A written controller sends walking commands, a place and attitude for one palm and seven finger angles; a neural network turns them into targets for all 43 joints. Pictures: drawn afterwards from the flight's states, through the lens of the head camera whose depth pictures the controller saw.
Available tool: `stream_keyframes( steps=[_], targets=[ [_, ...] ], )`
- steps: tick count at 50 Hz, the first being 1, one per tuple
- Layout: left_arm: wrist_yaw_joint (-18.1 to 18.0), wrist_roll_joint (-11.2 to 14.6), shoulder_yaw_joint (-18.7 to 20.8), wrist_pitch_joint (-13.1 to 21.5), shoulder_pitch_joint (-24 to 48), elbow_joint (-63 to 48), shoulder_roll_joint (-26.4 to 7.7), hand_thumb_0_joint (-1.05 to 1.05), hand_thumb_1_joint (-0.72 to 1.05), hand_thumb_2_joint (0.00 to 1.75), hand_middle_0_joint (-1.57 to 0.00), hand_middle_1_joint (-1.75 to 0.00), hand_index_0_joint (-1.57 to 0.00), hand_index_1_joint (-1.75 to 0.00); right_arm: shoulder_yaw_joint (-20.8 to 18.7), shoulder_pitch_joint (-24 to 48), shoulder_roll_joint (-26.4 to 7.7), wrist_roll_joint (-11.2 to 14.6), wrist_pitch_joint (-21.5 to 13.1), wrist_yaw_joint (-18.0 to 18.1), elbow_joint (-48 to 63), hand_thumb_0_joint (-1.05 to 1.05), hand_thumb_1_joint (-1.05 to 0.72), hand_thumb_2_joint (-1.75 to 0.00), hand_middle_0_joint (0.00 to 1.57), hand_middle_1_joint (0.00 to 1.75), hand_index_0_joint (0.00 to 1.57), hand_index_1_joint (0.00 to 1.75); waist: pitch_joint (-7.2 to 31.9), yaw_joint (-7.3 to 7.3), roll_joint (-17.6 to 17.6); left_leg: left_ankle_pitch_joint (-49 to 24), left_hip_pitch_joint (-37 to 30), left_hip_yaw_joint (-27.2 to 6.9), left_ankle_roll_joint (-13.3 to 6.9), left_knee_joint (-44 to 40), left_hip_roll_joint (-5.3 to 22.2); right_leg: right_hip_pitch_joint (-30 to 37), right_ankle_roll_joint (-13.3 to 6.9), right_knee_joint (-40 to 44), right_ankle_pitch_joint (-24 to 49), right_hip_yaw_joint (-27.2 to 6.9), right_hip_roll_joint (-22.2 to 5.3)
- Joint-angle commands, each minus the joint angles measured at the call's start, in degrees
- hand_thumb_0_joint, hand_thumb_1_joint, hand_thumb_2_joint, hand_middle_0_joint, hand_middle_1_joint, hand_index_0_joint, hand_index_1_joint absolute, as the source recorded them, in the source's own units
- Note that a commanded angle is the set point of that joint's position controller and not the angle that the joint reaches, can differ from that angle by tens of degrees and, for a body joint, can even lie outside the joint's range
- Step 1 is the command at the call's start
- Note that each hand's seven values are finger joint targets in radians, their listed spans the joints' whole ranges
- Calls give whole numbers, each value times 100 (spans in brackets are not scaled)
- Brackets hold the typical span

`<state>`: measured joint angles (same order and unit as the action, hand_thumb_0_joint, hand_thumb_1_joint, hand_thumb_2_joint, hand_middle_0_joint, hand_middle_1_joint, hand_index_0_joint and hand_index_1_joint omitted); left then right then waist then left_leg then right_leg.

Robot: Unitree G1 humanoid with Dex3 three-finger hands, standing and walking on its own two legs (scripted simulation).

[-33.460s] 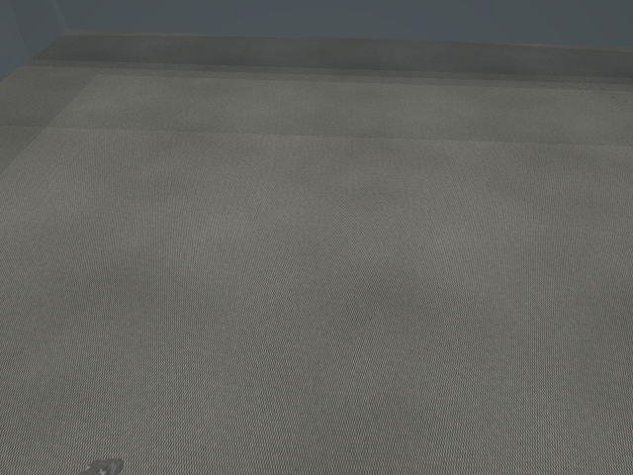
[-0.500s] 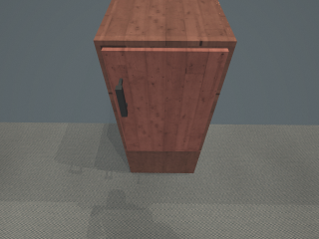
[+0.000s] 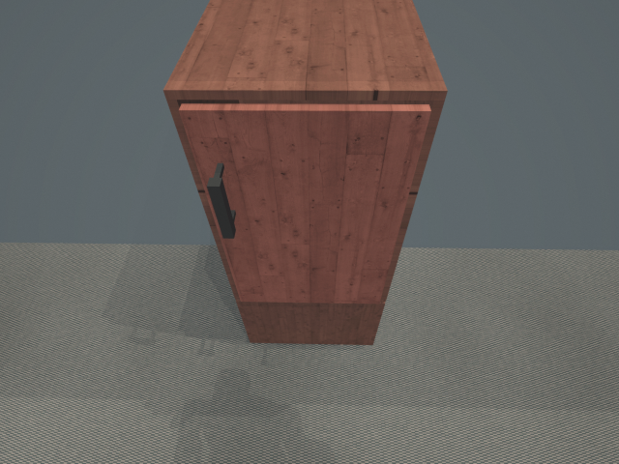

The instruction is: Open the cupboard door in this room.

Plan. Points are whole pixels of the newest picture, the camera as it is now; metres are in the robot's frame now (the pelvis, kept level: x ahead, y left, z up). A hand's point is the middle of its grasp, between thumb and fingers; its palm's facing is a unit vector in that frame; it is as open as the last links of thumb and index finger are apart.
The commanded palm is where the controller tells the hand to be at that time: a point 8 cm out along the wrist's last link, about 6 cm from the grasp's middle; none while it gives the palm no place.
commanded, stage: come to a stop and stand still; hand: left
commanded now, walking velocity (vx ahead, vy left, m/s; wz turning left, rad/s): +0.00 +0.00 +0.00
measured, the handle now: (224, 201) +0.53 +0.19 -0.01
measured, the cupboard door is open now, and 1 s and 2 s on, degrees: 0 0 0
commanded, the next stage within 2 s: look again from close up in 0.32 s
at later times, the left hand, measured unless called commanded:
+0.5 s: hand out of the picture +0.00 +0.16 -0.17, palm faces +0.06 -0.98 -0.21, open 7.4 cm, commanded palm none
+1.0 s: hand out of the picture +0.00 +0.16 -0.17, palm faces +0.06 -0.97 -0.22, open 7.4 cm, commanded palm +0.09 +0.21 -0.07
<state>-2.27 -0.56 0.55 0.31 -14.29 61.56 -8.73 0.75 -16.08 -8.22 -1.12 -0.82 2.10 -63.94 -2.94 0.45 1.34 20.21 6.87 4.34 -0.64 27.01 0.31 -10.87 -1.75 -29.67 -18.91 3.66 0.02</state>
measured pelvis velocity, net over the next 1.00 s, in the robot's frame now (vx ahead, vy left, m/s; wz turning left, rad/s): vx -0.01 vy -0.02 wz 0.02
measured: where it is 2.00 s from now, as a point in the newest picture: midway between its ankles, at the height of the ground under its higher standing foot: outside the picture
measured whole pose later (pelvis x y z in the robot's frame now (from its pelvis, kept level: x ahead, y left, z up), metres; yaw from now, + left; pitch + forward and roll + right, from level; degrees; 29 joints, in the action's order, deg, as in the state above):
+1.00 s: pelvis -0.01 -0.02 +0.00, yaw +1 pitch +0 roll +0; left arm -2.4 -0.5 0.5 1.4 -14.5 63.4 -8.9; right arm 0.9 -15.9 -8.4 -0.8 -1.2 2.1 -65.4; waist -2.1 -0.4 0.6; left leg 17.8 6.8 3.2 0.6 25.2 1.5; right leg -9.4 -2.9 -26.0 -16.6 5.1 1.2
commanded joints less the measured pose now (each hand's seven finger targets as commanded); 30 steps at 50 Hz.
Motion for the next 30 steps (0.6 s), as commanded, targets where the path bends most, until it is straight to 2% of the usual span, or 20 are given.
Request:
stream_keyframes(
  steps=[1, 7, 10, 12, 13, 16, 23, 30],
  targets=[
    [-16, -13, 70, 128, -357, -114, -587, 0, 90, 90, -20, -30, -20, -30, -100, -440, -490, 36, -73, 58, 74, 0, -90, -90, 20, 30, 20, 30, 190, 3, -161, -1934, 94, -454, -117, -358, 565, 259, -182, 335, 2607, -629, -686],
    [-22, -30, 57, 139, -459, -15, -559, 0, 90, 90, -20, -30, -20, -30, -96, -395, -436, 47, -67, 62, 9, 0, -90, -90, 20, 30, 20, 30, 35, -21, -273, -1773, 137, -432, -112, -406, 556, 250, -175, 450, 2611, -622, -711],
    [-22, -14, 56, 153, -514, 29, -592, 0, 90, 90, -20, -30, -20, -30, -95, -387, -471, 49, -70, 73, 2, 0, -90, -90, 20, 30, 20, 30, 176, -25, -201, -1804, 81, -426, -93, -381, 554, 335, -177, 464, 2777, -660, -744],
    [-23, -26, 53, 149, -497, 32, -571, 0, 90, 90, -20, -30, -20, -30, -95, -382, -449, 51, -68, 74, -10, 0, -90, -90, 20, 30, 20, 30, 63, -20, -254, -1801, 118, -437, -93, -420, 557, 306, -175, 475, 2757, -626, -718],
    [-25, -25, 58, 149, -512, 35, -580, 0, 90, 90, -20, -30, -20, -30, -94, -382, -468, 45, -73, 74, -19, 0, -90, -90, 20, 30, 20, 30, 100, -32, -175, -1878, 103, -424, -88, -405, 557, 332, -172, 466, 2817, -630, -730],
    [-17, -12, 63, 143, -488, 53, -593, 0, 90, 90, -20, -30, -20, -30, -93, -371, -484, 45, -74, 83, -29, 0, -90, -90, 20, 30, 20, 30, 77, -34, -80, -1836, 95, -450, -93, -463, 587, 287, -179, 518, 2525, -617, -711],
    [-17, -18, 75, 150, -471, 48, -618, 0, 90, 90, -20, -30, -20, -30, -96, -379, -505, 42, -87, 87, -35, 0, -90, -90, 20, 30, 20, 30, 38, -62, -131, -1932, 121, -472, -94, -484, 591, 325, -167, 548, 2610, -595, -713],
    [-2, -10, 86, 141, -378, 18, -658, 0, 90, 90, -20, -30, -20, -30, -83, -377, -534, 34, -94, 78, -34, 0, -90, -90, 20, 30, 20, 30, -75, -75, -176, -1712, 239, -509, -104, -606, 602, 297, -173, 650, 2213, -609, -703]
  ],
)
